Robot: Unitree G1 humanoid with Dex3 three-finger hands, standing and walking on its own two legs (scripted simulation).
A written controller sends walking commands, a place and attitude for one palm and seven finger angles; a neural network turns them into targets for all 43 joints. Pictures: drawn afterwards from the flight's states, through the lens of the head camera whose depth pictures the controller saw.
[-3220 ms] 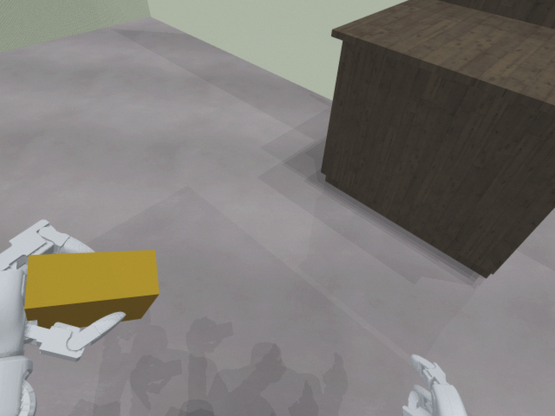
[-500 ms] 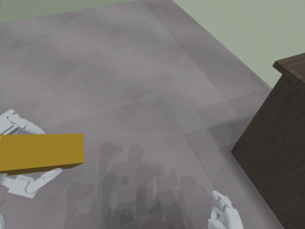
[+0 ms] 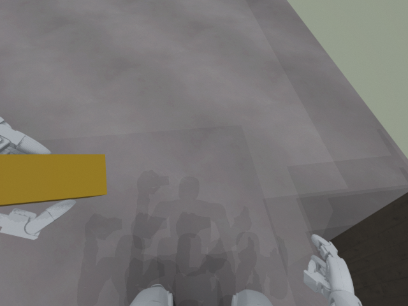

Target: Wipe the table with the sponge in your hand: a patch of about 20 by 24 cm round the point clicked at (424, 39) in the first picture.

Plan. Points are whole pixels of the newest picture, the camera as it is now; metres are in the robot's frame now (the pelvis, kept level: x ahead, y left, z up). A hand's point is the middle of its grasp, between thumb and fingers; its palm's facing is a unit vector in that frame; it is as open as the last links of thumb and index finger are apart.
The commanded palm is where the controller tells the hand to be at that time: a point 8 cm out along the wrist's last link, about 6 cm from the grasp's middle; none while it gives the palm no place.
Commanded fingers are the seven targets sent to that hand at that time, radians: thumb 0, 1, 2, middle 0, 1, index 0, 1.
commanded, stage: walk to a spot facing it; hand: left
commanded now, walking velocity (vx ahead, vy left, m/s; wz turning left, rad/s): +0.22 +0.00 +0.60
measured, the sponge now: (64, 180) +0.25 +0.20 +0.18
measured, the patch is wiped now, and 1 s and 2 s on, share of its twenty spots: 0.00 0.00 0.00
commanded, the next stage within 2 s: none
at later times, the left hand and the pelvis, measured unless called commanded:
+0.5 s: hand (40, 195) +0.22 +0.21 +0.19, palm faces +0.59 -0.67 -0.45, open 9.6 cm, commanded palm +0.14 +0.25 +0.20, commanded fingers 0.00 0.10 1.30 -1.20 -1.60 -1.20 -1.60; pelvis +0.08 -0.07 +0.03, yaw +19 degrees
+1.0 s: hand out of the picture +0.10 +0.21 +0.20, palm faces +0.76 -0.40 -0.51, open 9.6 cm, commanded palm +0.05 +0.21 +0.20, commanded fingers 0.00 0.10 1.30 -1.20 -1.60 -1.20 -1.60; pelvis +0.08 -0.11 +0.01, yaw +36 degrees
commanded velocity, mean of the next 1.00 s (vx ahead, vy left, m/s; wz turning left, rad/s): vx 0.03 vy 0.00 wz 0.60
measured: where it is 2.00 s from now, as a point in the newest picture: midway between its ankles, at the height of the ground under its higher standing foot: outside the picture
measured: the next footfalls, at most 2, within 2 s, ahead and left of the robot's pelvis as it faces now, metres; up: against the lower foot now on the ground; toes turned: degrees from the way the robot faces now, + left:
right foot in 0.28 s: +0.14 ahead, -0.16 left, +0.00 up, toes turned +2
left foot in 0.64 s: +0.10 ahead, +0.09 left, +0.00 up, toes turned +31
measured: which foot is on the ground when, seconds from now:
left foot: down 0.00-0.28, up 0.30-0.62, down 0.64-1.00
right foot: up 0.00-0.26, down 0.28-0.64, up 0.66-0.98, down 1.00-1.00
